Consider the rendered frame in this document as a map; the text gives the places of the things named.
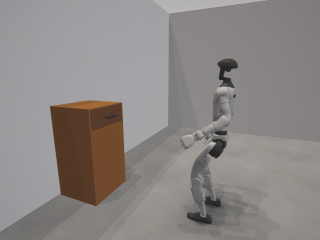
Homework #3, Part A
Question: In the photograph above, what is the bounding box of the robot right hand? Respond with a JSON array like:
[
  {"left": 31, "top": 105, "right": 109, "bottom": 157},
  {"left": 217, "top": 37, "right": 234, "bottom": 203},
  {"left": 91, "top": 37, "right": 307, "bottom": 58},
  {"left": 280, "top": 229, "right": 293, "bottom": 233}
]
[{"left": 201, "top": 133, "right": 214, "bottom": 144}]

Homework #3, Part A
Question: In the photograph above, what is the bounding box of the cabinet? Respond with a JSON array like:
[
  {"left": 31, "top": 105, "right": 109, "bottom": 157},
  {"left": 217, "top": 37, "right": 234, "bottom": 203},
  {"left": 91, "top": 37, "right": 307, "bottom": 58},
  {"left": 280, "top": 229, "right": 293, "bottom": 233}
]
[{"left": 50, "top": 100, "right": 126, "bottom": 206}]

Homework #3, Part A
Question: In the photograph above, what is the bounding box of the drawer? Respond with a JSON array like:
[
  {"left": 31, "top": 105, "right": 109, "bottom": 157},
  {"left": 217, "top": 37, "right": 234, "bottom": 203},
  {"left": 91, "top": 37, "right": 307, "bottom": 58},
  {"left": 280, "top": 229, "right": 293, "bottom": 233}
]
[{"left": 90, "top": 104, "right": 122, "bottom": 131}]

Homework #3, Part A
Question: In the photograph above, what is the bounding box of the humanoid robot torso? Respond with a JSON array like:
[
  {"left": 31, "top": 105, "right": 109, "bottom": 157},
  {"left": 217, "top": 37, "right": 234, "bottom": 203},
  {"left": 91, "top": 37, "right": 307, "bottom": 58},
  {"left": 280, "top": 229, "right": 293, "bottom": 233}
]
[{"left": 211, "top": 84, "right": 236, "bottom": 149}]

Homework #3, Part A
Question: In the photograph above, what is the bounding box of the handle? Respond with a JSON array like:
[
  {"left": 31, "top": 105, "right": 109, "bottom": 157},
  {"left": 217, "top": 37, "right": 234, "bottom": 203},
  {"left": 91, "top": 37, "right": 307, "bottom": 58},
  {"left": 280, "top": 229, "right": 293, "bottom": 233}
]
[{"left": 104, "top": 114, "right": 117, "bottom": 119}]

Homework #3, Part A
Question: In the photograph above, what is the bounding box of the left robot forearm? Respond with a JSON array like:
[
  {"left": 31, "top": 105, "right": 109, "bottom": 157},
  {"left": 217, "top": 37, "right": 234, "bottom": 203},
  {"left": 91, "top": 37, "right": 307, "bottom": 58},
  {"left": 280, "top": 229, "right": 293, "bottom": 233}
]
[{"left": 192, "top": 116, "right": 229, "bottom": 141}]

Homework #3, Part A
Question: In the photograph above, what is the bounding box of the robot left foot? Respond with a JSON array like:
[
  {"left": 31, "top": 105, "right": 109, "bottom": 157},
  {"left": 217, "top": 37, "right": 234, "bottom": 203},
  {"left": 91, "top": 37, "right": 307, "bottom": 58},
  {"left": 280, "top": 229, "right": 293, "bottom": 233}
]
[{"left": 187, "top": 212, "right": 212, "bottom": 224}]

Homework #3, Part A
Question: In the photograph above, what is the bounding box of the robot left hand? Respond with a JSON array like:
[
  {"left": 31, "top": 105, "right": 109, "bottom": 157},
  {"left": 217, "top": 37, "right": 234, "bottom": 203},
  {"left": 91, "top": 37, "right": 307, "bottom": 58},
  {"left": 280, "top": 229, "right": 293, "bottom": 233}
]
[{"left": 179, "top": 135, "right": 196, "bottom": 150}]

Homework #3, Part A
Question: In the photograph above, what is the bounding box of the left robot upper arm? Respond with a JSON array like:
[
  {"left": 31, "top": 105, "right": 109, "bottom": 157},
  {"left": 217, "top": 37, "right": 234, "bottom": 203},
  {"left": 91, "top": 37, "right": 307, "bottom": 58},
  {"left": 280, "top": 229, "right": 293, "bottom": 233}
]
[{"left": 216, "top": 87, "right": 231, "bottom": 126}]

